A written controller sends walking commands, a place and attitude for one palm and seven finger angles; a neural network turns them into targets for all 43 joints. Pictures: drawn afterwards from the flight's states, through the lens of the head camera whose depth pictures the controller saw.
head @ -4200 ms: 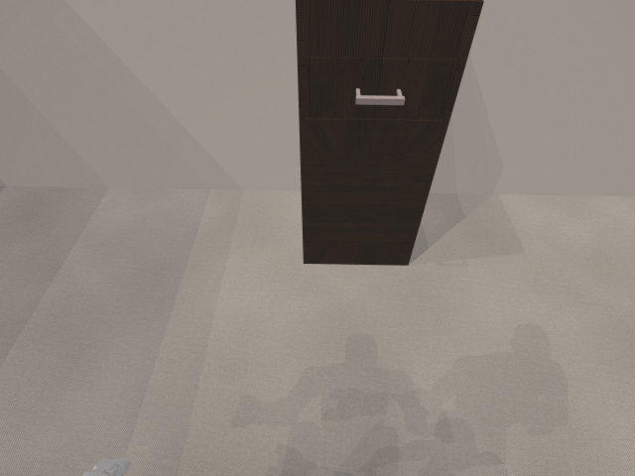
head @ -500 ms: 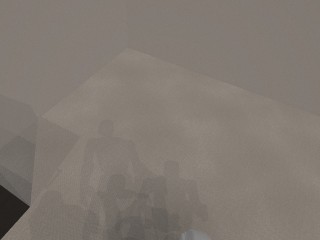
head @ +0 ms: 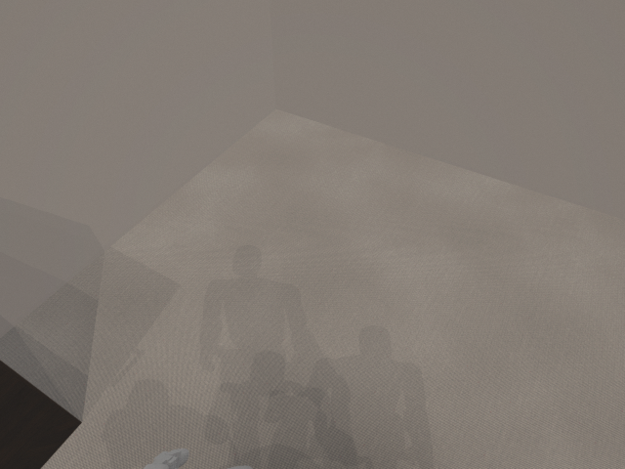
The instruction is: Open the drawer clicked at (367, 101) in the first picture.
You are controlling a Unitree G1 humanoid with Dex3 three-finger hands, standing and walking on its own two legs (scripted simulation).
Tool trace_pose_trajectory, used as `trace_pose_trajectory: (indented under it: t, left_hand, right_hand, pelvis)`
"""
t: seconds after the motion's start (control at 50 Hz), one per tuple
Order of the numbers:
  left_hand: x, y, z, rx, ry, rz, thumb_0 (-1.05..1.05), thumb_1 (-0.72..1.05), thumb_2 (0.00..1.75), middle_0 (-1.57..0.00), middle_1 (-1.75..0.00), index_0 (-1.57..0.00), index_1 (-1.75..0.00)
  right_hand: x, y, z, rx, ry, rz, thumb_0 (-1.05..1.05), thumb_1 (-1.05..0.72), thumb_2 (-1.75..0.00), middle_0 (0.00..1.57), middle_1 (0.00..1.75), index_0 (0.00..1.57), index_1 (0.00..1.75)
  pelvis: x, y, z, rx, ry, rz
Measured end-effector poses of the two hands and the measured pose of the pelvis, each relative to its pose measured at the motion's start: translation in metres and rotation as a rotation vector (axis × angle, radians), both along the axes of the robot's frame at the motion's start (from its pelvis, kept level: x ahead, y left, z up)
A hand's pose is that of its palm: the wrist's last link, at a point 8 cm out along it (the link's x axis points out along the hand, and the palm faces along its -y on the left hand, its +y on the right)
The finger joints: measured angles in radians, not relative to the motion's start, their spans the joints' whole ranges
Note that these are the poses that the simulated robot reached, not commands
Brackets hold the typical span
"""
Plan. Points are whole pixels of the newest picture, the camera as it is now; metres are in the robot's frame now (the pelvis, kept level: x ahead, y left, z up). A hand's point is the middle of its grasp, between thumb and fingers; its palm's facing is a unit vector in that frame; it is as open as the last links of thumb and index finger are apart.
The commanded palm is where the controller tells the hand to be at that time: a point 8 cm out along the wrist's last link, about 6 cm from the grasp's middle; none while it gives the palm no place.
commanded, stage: turn to face it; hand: left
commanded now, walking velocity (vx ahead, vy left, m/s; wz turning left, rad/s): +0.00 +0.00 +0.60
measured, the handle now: out of the picture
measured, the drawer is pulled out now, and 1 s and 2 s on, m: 0.00 0.00 0.00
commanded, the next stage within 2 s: take the last steps up to it in 1.64 s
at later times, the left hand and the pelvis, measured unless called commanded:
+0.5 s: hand out of the picture +0.00 +0.24 -0.16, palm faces +0.30 -0.92 -0.26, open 7.4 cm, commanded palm none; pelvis -0.03 +0.01 +0.01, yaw +15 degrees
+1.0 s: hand out of the picture -0.14 +0.18 -0.18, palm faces +0.60 -0.77 -0.23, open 7.4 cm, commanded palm none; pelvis -0.06 +0.00 -0.01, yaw +36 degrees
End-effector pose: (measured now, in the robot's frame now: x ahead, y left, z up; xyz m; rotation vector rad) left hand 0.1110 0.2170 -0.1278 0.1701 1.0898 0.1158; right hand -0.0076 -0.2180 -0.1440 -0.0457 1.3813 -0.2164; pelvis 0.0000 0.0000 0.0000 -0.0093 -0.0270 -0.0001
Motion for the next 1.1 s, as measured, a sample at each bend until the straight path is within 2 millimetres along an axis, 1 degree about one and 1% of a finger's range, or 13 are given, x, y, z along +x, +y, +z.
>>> trace_pose_trajectory:
  t: [0.08, 0.14, 0.24, 0.34, 0.44, 0.56, 0.62, 0.7, 0.78, 0.86, 0.94, 1.02, 1.1]
  left_hand:
    - [-0.024, 0.033, -0.023, -0.014, 0.023, 0.082, -0.01, 0.91, 0.90, -0.20, -0.30, -0.21, -0.30]
    - [-0.048, 0.056, -0.033, -0.008, 0.085, 0.124, -0.01, 0.91, 0.90, -0.20, -0.30, -0.20, -0.30]
    - [-0.084, 0.076, -0.020, 0.003, 0.145, 0.186, 0.00, 0.91, 0.90, -0.20, -0.30, -0.20, -0.30]
    - [-0.114, 0.083, -0.006, 0.024, 0.165, 0.254, 0.00, 0.91, 0.90, -0.20, -0.30, -0.20, -0.30]
    - [-0.131, 0.076, 0.000, 0.043, 0.163, 0.307, 0.00, 0.91, 0.90, -0.19, -0.30, -0.20, -0.30]
    - [-0.144, 0.049, 0.009, 0.062, 0.106, 0.368, 0.00, 0.91, 0.90, -0.20, -0.30, -0.20, -0.30]
    - [-0.163, 0.030, 0.013, 0.081, 0.094, 0.410, 0.00, 0.91, 0.90, -0.20, -0.30, -0.20, -0.30]
    - [-0.192, 0.010, 0.022, 0.077, 0.125, 0.477, 0.00, 0.90, 0.90, -0.20, -0.30, -0.20, -0.30]
    - [-0.210, -0.003, 0.022, 0.062, 0.145, 0.517, 0.00, 0.90, 0.90, -0.20, -0.30, -0.20, -0.30]
    - [-0.230, -0.011, 0.014, 0.030, 0.154, 0.570, 0.00, 0.90, 0.90, -0.20, -0.30, -0.21, -0.30]
    - [-0.260, -0.010, 0.000, -0.011, 0.188, 0.637, 0.00, 0.90, 0.90, -0.20, -0.30, -0.21, -0.30]
    - [-0.295, 0.002, -0.023, -0.047, 0.229, 0.710, 0.00, 0.90, 0.90, -0.20, -0.30, -0.21, -0.30]
    - [-0.311, 0.019, -0.021, -0.039, 0.258, 0.750, 0.00, 0.90, 0.90, -0.20, -0.30, -0.20, -0.30]
  right_hand:
    - [0.033, -0.006, 0.003, -0.087, -0.075, 0.086, 0.02, -0.93, -0.90, 0.20, 0.30, 0.20, 0.30]
    - [0.047, -0.006, 0.009, -0.131, -0.117, 0.126, 0.01, -0.93, -0.90, 0.20, 0.30, 0.20, 0.30]
    - [0.057, -0.004, 0.028, -0.159, -0.116, 0.192, 0.01, -0.92, -0.90, 0.20, 0.30, 0.20, 0.30]
    - [0.073, 0.001, 0.034, -0.144, -0.127, 0.253, 0.01, -0.91, -0.90, 0.20, 0.30, 0.21, 0.30]
    - [0.089, 0.000, 0.030, -0.113, -0.150, 0.307, 0.01, -0.91, -0.90, 0.20, 0.30, 0.21, 0.30]
    - [0.105, -0.012, 0.015, -0.064, -0.153, 0.378, 0.01, -0.91, -0.90, 0.20, 0.30, 0.21, 0.30]
    - [0.116, -0.020, 0.006, -0.043, -0.153, 0.411, 0.01, -0.91, -0.90, 0.20, 0.30, 0.21, 0.30]
    - [0.130, -0.024, 0.012, -0.028, -0.152, 0.475, 0.01, -0.91, -0.90, 0.20, 0.30, 0.21, 0.30]
    - [0.141, -0.022, 0.016, -0.029, -0.151, 0.532, 0.01, -0.91, -0.90, 0.20, 0.30, 0.20, 0.30]
    - [0.152, -0.008, 0.016, -0.044, -0.122, 0.612, 0.01, -0.91, -0.90, 0.20, 0.30, 0.20, 0.30]
    - [0.168, 0.024, 0.017, -0.057, -0.138, 0.705, 0.01, -0.91, -0.90, 0.20, 0.30, 0.20, 0.30]
    - [0.184, 0.064, 0.018, -0.069, -0.213, 0.790, 0.01, -0.91, -0.90, 0.20, 0.30, 0.20, 0.30]
    - [0.185, 0.087, 0.030, -0.066, -0.262, 0.827, 0.01, -0.91, -0.90, 0.20, 0.30, 0.20, 0.30]
  pelvis:
    - [-0.003, 0.018, -0.014, -0.029, -0.001, 0.052]
    - [-0.009, 0.026, -0.018, -0.024, 0.001, 0.068]
    - [-0.016, 0.032, -0.002, -0.028, 0.026, 0.119]
    - [-0.018, 0.031, 0.007, -0.030, 0.044, 0.169]
    - [-0.023, 0.021, 0.007, -0.028, 0.047, 0.229]
    - [-0.032, -0.004, 0.003, -0.017, 0.049, 0.310]
    - [-0.035, -0.017, 0.000, -0.005, 0.046, 0.351]
    - [-0.035, -0.025, 0.008, 0.018, 0.039, 0.407]
    - [-0.037, -0.028, 0.011, 0.031, 0.034, 0.468]
    - [-0.041, -0.025, 0.009, 0.033, 0.034, 0.527]
    - [-0.049, -0.014, 0.003, 0.022, 0.040, 0.580]
    - [-0.058, 0.003, -0.010, 0.010, 0.046, 0.631]
    - [-0.063, 0.009, -0.004, -0.006, 0.040, 0.658]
